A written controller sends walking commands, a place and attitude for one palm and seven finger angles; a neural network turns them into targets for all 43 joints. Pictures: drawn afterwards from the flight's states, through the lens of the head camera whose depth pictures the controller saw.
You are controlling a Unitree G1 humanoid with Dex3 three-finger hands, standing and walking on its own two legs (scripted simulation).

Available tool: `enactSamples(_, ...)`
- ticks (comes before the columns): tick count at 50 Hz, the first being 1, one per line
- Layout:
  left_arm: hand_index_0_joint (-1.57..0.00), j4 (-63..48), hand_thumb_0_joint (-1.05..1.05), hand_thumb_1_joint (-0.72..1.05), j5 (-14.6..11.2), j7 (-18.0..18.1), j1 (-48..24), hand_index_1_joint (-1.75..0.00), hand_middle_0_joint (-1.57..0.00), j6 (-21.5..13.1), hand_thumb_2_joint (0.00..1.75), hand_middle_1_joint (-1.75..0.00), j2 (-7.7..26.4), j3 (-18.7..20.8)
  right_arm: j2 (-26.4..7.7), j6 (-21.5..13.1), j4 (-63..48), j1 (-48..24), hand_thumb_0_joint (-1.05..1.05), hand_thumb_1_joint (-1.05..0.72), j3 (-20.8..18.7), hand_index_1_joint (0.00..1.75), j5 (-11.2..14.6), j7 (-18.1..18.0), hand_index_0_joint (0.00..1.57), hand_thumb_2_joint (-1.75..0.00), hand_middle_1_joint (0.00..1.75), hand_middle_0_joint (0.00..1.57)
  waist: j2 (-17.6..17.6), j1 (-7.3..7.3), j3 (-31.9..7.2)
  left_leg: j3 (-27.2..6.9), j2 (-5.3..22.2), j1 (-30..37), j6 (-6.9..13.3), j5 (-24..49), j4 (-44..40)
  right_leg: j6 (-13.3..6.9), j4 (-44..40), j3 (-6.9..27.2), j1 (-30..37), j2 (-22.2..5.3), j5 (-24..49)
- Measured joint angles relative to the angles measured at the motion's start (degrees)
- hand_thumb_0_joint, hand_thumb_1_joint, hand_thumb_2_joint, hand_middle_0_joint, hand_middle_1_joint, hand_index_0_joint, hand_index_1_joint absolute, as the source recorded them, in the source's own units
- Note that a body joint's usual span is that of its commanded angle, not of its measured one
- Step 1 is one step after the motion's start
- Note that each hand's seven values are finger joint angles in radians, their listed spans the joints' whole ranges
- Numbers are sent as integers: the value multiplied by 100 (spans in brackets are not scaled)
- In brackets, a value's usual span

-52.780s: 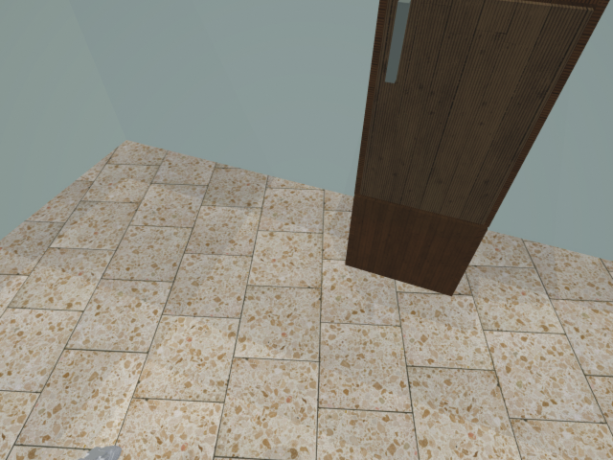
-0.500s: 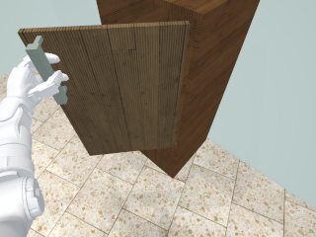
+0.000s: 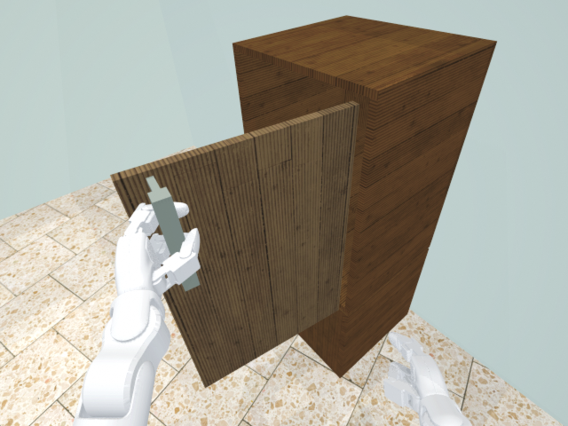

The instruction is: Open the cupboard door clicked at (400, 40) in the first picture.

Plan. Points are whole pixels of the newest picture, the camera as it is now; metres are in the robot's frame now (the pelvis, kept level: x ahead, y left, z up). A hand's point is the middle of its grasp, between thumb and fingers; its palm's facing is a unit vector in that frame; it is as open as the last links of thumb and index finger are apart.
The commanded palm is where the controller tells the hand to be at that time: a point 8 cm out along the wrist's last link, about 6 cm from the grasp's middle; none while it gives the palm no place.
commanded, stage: pull the door open along its arc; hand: left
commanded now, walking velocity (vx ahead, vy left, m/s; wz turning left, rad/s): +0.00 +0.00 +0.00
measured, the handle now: (172, 235) +0.32 +0.19 +0.15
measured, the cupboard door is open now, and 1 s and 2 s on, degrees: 81 84 88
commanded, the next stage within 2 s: open thumb and fingers to let go in 0.18 s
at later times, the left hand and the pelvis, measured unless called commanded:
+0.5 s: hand (206, 265) +0.26 +0.12 +0.16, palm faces +0.40 -0.91 -0.01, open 6.9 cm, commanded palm +0.23 +0.16 +0.15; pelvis -0.03 -0.03 +0.00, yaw +3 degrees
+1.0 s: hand (201, 257) +0.28 +0.13 +0.16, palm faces +0.36 -0.93 +0.01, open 14.3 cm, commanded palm +0.24 +0.16 +0.15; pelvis -0.03 +0.00 +0.00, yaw +3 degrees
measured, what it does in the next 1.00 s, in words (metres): stands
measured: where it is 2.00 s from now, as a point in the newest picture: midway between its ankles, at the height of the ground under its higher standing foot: outside the picture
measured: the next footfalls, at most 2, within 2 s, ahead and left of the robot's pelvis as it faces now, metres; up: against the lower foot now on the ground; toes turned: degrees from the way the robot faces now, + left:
none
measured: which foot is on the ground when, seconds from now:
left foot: down 0.00-1.00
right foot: down 0.00-1.00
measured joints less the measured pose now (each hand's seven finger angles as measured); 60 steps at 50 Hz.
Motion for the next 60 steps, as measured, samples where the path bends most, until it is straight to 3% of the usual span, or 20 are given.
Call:
enactSamples(6,-35,-169,-2,63,116,233,157,-133,-36,21,72,-134,-171,-245,-89,-4,81,119,1,-91,-11,30,-63,3,20,-90,30,21,61,-5,106,-108,50,58,-80,43,44,-86,-30,-111,121,45,33)
enactSamples(13,-32,114,-2,67,421,600,-208,-132,-34,-122,78,-134,-350,-450,-278,-174,422,366,1,-91,-147,30,-125,-66,20,-90,30,21,63,40,295,-281,68,-67,-151,126,148,-163,-12,-290,85,56,86)
enactSamples(22,-33,642,-1,62,307,532,-546,-133,-36,-382,78,-133,-182,-281,-325,-340,658,495,1,-91,-220,30,-94,-175,20,-90,30,20,96,11,379,-323,102,-91,-177,242,106,-200,-118,-331,96,95,218)
enactSamples(28,-34,933,0,41,249,492,-779,-130,-36,-488,69,-131,-180,-257,-290,-458,680,430,1,-91,-225,30,-80,-195,20,-90,30,20,99,21,399,-334,97,-109,-173,293,86,-180,-168,-338,96,92,278)
enactSamples(36,-32,1300,0,-6,246,521,-1187,-125,-34,-447,49,-125,-192,-252,-215,-464,647,262,1,-91,-198,30,-69,-203,20,-90,30,20,53,60,394,-341,61,-167,-145,319,78,-133,-218,-339,64,60,327)
enactSamples(42,-30,1178,0,-34,354,554,-1105,-117,-33,-455,37,-118,-292,-406,-186,-438,494,290,1,-91,-164,30,-81,-156,20,-90,30,20,5,93,375,-305,-32,-117,-65,315,7,-90,-151,-302,49,-33,273)
enactSamples(48,-28,941,-1,-45,469,589,-934,-99,-33,-424,32,-100,-378,-639,-161,-345,407,333,1,-91,-132,30,-95,-106,20,-90,30,20,-18,102,381,-284,-107,-57,12,247,29,-8,-61,-278,82,-111,181)
enactSamples(60,-42,788,-2,-50,666,767,-1010,-73,-46,-321,30,-74,-521,-1096,-97,-203,463,284,1,-91,-114,30,-111,-26,20,-90,30,20,-87,200,468,-317,-259,-109,143,189,142,129,113,-312,32,-273,80)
